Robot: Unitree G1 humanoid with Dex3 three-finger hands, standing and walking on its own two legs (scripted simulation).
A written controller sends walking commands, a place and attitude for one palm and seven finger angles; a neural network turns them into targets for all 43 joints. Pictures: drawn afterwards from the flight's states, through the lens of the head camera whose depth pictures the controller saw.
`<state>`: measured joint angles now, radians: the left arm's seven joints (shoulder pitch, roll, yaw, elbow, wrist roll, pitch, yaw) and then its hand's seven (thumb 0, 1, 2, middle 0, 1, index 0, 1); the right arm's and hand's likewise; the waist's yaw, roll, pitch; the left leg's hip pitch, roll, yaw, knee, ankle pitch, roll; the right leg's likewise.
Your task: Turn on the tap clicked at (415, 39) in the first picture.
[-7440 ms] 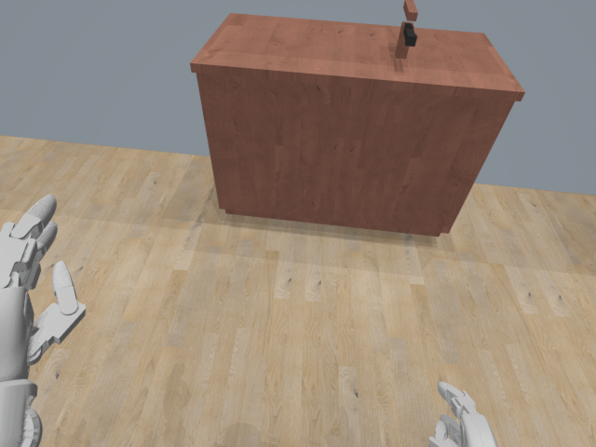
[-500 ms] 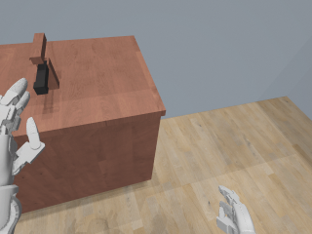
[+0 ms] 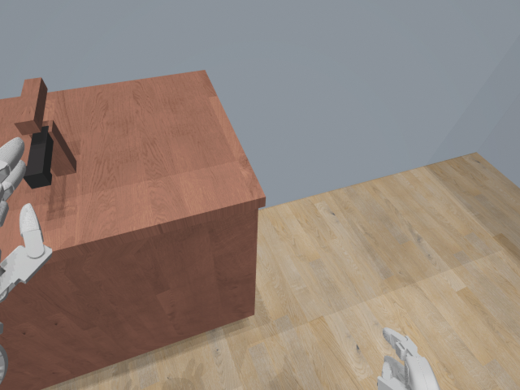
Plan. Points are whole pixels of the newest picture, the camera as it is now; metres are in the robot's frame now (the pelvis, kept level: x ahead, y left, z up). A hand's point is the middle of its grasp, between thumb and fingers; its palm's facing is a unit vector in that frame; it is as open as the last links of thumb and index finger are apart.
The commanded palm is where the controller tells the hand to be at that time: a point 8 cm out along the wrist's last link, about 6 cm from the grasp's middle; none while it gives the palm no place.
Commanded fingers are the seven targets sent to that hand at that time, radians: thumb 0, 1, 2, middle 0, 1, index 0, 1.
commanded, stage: shuffle to correct the standing spot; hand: left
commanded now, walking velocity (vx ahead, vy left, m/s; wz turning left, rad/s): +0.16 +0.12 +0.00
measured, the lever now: (37, 175) +0.40 +0.38 +0.10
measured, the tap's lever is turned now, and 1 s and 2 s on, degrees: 0 0 0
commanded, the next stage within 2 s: come to a stop and stand still in 0.56 s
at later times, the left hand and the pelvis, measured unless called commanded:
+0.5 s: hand (11, 240) +0.22 +0.26 +0.21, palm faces +0.39 -0.80 -0.46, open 7.4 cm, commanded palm +0.17 +0.32 +0.20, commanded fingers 0.00 0.90 0.90 -0.20 -0.30 -0.20 -0.30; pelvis +0.02 +0.03 +0.01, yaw +1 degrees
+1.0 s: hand out of the picture +0.27 +0.31 +0.21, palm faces +0.43 -0.78 -0.46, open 7.4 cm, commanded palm +0.22 +0.34 +0.20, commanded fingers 0.00 0.90 0.90 -0.20 -0.30 -0.20 -0.30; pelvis +0.07 +0.06 +0.01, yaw +1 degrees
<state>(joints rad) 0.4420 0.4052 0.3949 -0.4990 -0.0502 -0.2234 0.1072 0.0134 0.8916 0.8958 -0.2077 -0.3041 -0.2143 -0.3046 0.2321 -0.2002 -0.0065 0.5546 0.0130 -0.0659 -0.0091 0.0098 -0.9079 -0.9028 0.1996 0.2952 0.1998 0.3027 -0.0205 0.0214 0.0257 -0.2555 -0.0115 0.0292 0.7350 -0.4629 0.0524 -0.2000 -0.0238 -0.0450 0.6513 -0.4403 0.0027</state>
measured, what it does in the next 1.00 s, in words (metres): steps on the spot: left foot, then right foot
